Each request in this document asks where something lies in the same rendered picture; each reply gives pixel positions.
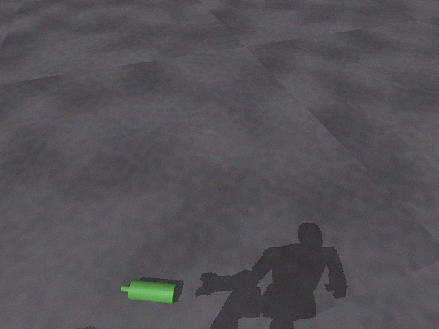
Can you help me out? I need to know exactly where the bottle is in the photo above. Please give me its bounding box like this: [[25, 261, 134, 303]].
[[121, 280, 177, 304]]

